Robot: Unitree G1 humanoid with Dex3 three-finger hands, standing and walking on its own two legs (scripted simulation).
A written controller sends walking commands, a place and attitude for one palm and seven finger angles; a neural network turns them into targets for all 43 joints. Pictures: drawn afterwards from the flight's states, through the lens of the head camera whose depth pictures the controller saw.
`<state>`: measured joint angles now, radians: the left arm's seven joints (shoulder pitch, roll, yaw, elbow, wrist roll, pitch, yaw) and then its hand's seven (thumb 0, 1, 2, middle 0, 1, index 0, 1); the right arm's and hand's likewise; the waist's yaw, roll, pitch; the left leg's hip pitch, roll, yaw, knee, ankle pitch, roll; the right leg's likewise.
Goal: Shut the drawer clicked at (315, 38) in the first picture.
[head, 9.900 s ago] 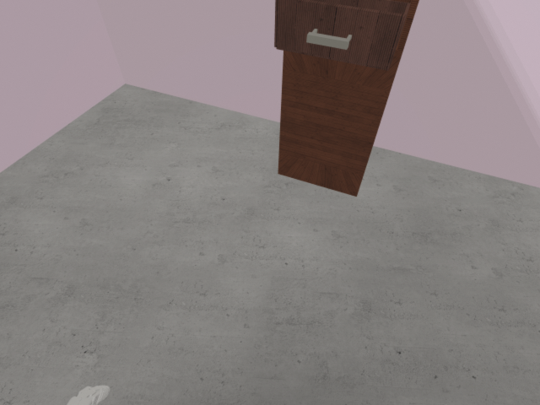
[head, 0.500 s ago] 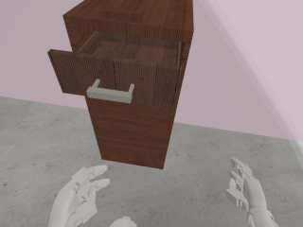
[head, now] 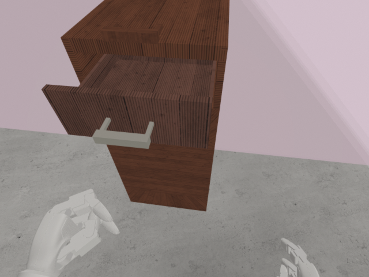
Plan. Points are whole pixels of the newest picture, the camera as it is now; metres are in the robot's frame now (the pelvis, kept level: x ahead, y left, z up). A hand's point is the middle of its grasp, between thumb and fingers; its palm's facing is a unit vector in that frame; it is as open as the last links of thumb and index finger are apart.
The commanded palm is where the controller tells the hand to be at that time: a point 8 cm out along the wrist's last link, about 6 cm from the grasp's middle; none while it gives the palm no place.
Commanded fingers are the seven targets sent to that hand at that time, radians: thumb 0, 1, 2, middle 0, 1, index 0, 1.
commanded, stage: raise the hand and make a fist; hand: left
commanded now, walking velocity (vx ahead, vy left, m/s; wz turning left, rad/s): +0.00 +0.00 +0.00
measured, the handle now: (125, 131) +0.41 +0.17 +0.10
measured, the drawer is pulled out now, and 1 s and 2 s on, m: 0.17 0.17 0.17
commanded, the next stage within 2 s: bring the fist close to the handle in 0.94 s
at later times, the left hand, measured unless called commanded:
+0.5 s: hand (93, 203) +0.19 +0.14 +0.18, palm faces -0.10 -0.99 -0.10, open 3.2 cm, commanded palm +0.18 +0.19 +0.20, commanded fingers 0.00 0.90 0.90 -1.40 -1.60 -1.40 -1.60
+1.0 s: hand (95, 197) +0.20 +0.14 +0.19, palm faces -0.07 -0.99 -0.09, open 3.3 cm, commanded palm +0.18 +0.19 +0.20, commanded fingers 0.00 0.90 0.90 -1.40 -1.60 -1.40 -1.60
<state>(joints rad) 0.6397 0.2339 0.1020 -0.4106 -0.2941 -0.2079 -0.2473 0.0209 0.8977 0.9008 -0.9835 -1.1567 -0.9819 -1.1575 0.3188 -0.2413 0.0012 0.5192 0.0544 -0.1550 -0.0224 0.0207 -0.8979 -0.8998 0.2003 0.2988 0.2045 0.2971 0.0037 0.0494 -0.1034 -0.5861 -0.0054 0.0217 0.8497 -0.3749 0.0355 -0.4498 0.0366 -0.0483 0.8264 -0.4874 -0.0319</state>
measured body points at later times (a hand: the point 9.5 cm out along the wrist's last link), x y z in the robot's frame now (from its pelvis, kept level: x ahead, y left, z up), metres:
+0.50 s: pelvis -0.01 +0.00 +0.02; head -0.04 -0.02 +0.47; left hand +0.19 +0.20 +0.19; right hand +0.20 -0.19 -0.03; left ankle +0.03 +0.10 -0.70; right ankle -0.04 -0.10 -0.70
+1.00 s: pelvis -0.01 -0.01 +0.03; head -0.04 -0.04 +0.48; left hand +0.20 +0.19 +0.20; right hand +0.19 -0.23 -0.03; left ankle +0.03 +0.10 -0.70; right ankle -0.04 -0.10 -0.70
